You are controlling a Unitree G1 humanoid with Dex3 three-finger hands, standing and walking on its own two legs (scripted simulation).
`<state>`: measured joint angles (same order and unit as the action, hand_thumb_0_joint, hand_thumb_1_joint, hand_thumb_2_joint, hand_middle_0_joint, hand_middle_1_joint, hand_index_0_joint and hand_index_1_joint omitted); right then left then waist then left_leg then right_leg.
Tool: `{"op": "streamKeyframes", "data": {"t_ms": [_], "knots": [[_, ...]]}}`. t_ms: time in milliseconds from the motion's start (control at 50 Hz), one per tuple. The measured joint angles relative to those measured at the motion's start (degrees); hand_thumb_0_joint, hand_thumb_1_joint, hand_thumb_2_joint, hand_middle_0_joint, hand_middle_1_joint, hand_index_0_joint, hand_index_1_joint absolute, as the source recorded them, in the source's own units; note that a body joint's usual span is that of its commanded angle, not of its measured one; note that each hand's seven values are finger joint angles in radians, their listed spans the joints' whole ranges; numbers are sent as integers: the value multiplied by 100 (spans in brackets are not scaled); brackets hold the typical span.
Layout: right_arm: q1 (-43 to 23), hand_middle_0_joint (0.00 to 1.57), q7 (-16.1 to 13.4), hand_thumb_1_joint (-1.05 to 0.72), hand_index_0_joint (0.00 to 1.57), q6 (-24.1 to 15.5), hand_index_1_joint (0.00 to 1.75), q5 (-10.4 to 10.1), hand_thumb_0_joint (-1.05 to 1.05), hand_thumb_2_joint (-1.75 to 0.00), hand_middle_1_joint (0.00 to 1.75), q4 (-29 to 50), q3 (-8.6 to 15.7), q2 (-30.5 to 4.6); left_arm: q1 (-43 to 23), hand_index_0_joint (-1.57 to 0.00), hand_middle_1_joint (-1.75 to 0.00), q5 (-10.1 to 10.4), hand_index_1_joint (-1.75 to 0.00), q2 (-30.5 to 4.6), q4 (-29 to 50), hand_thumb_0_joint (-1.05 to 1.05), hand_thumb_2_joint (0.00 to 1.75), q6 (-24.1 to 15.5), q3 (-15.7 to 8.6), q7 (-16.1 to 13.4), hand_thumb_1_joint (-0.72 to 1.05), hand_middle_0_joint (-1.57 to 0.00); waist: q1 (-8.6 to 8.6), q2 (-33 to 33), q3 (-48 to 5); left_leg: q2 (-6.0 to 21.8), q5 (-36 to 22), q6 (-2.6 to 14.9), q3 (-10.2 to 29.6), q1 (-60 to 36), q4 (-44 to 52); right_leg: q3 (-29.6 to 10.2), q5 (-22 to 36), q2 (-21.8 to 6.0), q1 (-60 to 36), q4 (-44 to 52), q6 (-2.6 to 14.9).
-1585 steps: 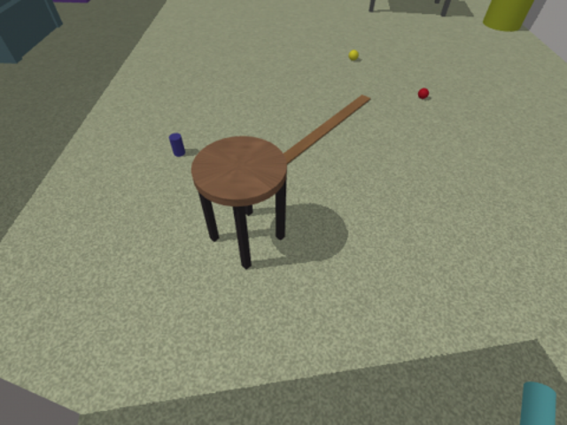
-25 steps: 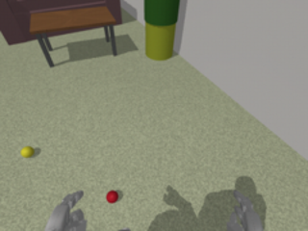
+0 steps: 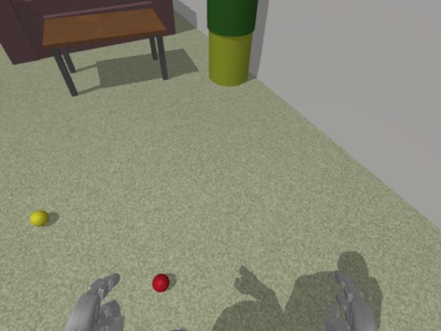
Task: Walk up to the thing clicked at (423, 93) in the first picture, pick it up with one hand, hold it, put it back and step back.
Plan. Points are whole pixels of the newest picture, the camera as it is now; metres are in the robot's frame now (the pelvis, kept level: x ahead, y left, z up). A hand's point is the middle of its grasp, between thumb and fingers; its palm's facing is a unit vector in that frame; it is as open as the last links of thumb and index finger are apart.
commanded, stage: home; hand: left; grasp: from above
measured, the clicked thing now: (160, 282) +0.43 +0.24 -0.68
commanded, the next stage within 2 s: stand in 0.64 s
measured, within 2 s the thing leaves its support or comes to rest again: neither
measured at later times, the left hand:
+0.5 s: hand (124, 320) +0.17 +0.18 -0.05, palm faces +0.05 -0.98 -0.20, open 7.4 cm
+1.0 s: hand out of the picture +0.12 +0.23 -0.10, palm faces +0.03 -0.94 -0.33, open 7.4 cm
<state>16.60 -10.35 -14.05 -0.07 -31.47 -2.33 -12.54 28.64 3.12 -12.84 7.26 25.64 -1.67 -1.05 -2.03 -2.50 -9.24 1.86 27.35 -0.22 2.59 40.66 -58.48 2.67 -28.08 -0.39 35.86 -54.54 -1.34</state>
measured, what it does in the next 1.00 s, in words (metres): stands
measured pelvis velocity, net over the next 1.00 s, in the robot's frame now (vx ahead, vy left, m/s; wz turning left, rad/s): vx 0.00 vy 0.01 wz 0.00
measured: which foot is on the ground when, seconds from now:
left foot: down 0.00-1.00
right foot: down 0.00-1.00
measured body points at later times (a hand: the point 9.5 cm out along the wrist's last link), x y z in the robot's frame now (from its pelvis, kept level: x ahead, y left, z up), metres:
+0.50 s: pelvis +0.00 +0.00 +0.00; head +0.02 +0.00 +0.45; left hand +0.16 +0.23 -0.03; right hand +0.16 -0.25 -0.06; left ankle +0.02 +0.12 -0.68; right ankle -0.01 -0.14 -0.68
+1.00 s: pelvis +0.00 +0.01 +0.03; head +0.02 +0.02 +0.48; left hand +0.12 +0.28 -0.08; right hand +0.12 -0.27 -0.08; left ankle +0.02 +0.12 -0.68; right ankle -0.01 -0.14 -0.68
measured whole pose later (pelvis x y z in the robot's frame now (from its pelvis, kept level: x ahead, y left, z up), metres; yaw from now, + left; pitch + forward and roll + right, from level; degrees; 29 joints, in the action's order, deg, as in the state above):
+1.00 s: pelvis +0.00 +0.01 +0.03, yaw +0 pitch +1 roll +0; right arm 10.0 -0.5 -2.2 3.5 -49.4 2.1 -16.4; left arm 12.5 -2.4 -16.8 -38.8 4.0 -2.5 -2.2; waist 1.3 1.2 1.5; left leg -0.5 21.5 1.0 -0.2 23.9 -44.7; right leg 0.3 -23.7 -2.8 21.3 -44.3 -2.1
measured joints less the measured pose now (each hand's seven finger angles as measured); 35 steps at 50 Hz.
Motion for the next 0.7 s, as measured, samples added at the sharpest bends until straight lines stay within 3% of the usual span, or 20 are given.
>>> {"op": "streamKeyframes", "data": {"t_ms": [700], "knots": [[-17,20,13,-90,20,63,30,-11,1,-90,30,56,42,-11,30,-20,-30,29,-29,10,15,1,89,-49,-11,-8,90,-21,-14,-6,-14,13,49,-25,14,8,-6,9,-59,15,15,-21,22]]}}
